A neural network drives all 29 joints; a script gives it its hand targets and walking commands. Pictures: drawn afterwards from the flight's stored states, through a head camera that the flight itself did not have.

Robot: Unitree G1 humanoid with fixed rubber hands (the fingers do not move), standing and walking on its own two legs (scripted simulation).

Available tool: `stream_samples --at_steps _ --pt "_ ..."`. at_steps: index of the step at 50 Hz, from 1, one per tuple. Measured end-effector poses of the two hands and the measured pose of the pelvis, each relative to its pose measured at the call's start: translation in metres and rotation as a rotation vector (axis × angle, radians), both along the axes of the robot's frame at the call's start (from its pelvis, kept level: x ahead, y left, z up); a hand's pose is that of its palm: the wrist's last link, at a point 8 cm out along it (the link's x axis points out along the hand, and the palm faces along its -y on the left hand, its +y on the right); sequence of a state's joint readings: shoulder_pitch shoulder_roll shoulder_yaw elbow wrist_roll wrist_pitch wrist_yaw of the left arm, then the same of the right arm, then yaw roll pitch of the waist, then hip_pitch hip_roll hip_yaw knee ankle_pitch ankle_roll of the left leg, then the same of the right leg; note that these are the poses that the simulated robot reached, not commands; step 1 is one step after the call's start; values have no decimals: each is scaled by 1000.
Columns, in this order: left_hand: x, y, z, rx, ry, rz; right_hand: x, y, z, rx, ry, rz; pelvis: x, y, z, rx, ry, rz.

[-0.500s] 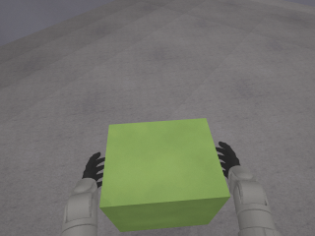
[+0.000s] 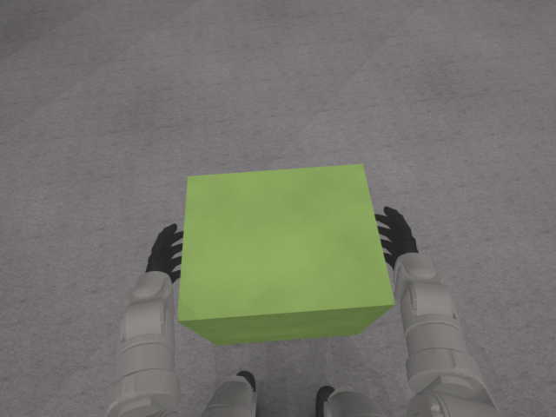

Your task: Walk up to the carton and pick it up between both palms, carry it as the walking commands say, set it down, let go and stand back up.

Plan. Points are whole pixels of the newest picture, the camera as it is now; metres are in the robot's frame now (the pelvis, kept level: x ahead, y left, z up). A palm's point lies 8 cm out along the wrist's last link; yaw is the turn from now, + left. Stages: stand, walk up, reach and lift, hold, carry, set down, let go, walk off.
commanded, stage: set down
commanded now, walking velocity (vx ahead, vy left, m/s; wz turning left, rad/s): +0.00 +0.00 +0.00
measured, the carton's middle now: (282, 264) +0.34 +0.04 -0.13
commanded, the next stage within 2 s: none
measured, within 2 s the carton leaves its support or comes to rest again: neither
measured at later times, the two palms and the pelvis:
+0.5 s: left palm (175, 268) +0.33 +0.22 -0.12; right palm (383, 256) +0.36 -0.14 -0.12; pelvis -0.03 +0.01 -0.07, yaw -1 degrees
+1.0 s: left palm (185, 271) +0.35 +0.24 -0.22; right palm (363, 262) +0.39 -0.13 -0.23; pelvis -0.05 +0.00 -0.15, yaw +0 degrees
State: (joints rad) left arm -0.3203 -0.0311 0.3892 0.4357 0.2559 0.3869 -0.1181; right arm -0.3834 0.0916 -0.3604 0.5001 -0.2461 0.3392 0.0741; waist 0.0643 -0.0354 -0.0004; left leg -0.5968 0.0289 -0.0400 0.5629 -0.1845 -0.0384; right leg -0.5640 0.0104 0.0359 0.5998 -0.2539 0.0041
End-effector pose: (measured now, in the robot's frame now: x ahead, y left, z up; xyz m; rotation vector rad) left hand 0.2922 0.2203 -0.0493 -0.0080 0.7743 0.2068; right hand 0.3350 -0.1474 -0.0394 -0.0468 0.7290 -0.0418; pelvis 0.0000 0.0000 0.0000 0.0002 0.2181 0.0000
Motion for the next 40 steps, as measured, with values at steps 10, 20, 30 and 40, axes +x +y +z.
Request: stream_samples --at_steps 10,20,30,40 --pt "10 10 -34 2 -18 13 11 11 -38 17 -17 1 -24 7 -26 -3 153 3" --pt "28 8 -58 3 -9 4 23 7 -66 44 -8 -26 -33 13 -53 6 244 -13" --pt "40 5 -99 1 -4 3 38 5 -103 35 -4 -20 -34 8 -81 10 362 -21" --pt "47 7 -143 9 -6 14 48 8 -151 45 -9 -14 -39 2 -115 5 488 -16"
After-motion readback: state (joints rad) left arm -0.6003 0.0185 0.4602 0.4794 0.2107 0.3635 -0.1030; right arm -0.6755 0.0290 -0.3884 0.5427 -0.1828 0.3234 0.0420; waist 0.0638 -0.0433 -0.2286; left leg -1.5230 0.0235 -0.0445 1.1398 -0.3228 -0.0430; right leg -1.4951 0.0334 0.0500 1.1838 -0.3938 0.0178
